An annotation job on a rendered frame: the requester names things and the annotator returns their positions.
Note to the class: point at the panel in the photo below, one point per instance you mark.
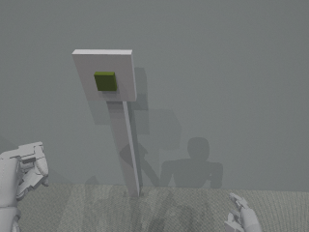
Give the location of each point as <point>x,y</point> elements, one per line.
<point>120,62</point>

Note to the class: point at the button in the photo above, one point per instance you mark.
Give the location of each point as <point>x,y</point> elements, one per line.
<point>106,81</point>

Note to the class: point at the left robot hand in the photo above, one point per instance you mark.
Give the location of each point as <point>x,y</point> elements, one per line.
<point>28,159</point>

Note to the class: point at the right robot hand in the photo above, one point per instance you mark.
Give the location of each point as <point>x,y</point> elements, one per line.
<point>243,221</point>

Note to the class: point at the robot left forearm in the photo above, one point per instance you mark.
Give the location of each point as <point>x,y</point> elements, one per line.
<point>9,217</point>

